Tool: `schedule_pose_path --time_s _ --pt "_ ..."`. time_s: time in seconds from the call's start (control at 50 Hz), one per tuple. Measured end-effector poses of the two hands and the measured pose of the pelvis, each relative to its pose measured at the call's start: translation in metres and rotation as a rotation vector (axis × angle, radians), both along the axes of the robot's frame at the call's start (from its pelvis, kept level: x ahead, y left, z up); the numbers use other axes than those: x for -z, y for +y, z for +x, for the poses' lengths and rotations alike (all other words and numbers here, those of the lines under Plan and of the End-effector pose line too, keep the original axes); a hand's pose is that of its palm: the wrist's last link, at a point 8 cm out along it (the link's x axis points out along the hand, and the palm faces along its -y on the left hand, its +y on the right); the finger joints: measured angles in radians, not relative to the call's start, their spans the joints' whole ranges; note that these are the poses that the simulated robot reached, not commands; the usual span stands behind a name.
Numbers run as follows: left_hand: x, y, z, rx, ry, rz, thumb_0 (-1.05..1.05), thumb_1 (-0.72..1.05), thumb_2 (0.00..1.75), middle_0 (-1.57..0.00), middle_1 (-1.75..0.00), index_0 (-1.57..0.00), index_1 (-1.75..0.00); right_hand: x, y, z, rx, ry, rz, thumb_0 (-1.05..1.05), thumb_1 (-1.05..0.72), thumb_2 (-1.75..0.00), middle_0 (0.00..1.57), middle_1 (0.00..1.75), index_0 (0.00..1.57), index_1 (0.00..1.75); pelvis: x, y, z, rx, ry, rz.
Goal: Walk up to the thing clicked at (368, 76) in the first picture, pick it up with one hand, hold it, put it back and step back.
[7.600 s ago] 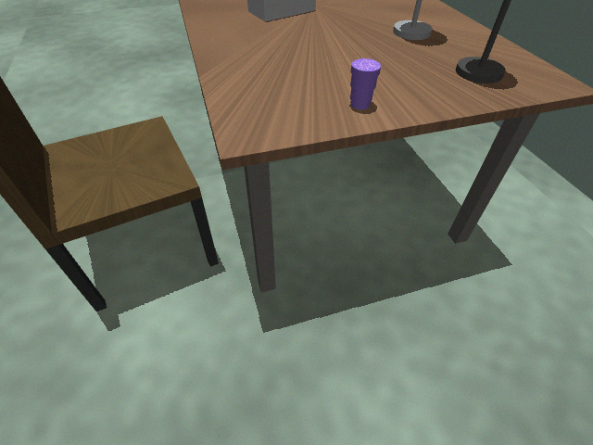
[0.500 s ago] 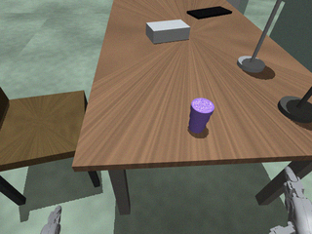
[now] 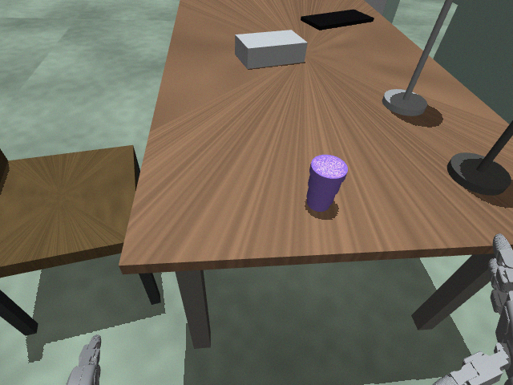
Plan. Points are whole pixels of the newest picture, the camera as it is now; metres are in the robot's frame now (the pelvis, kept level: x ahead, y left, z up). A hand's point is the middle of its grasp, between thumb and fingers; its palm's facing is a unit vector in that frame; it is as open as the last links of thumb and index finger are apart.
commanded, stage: rise first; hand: right
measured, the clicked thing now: (323, 185) +0.51 -0.15 +0.02
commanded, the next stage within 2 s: go down in 0.36 s
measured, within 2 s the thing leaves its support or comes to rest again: neither
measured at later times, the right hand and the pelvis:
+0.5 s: hand (476, 313) +0.19 -0.25 +0.12, palm faces +0.34 +0.83 -0.43, open 17.6 cm; pelvis +0.00 +0.00 +0.00, yaw +0 degrees
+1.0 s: hand (474, 250) +0.27 -0.29 +0.14, palm faces +0.26 +0.93 -0.26, open 17.3 cm; pelvis +0.01 +0.00 +0.00, yaw -1 degrees
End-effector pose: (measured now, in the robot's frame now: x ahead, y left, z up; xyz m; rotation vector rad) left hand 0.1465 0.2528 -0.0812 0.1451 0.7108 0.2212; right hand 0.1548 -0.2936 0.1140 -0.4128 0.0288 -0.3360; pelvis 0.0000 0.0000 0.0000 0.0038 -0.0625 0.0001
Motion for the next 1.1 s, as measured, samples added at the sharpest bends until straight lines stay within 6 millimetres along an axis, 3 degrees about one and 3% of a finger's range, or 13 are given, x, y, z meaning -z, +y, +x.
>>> schedule_pose_path --time_s 0.32,0.56,0.66,0.78,1.1 --pt "0.002 0.007 -0.001 0.004 0.008 0.004 -0.01 -0.55 0.07 -0.06 -0.04 -0.05 -0.05 -0.019 0.0 0.0 -0.012 -0.074 -0.051 -0.01 0.6 -0.04 0.05 0.06 0.06 0.06 0.0 0.004 -0.001 0.003 0.002 -0.002" --pt "0.004 0.001 0.008 0.015 0.012 -0.004 -0.01 -0.54 0.07 -0.06 -0.05 -0.05 -0.05 -0.033 0.002 -0.003 -0.024 -0.134 -0.088 -0.01 0.56 -0.04 0.06 0.05 0.06 0.06 0.0 0.003 0.003 0.007 0.009 0.0" --pt "0.002 0.008 0.012 -0.013 0.0 0.008 -0.01 -0.53 0.06 -0.06 -0.05 -0.05 -0.05 -0.033 -0.003 0.003 -0.021 -0.172 -0.076 -0.01 0.53 -0.03 0.07 0.05 0.06 0.05 0.001 0.003 0.004 0.01 0.011 0.0" --pt "-0.001 0.019 0.013 -0.04 0.011 0.046 -0.01 -0.53 0.05 -0.06 -0.05 -0.05 -0.05 -0.027 -0.014 0.02 -0.027 -0.164 -0.028 -0.01 0.52 -0.02 0.07 0.04 0.07 0.05 0.001 0.003 0.005 0.009 0.018 0.001" --pt "0.002 -0.006 0.016 -0.028 0.002 0.05 -0.01 -0.53 0.05 -0.06 -0.04 -0.05 -0.05 -0.039 -0.052 0.109 -0.166 -0.113 0.197 -0.01 0.5 -0.02 0.07 0.04 0.07 0.04 0.001 0.0 0.007 0.009 0.049 0.003"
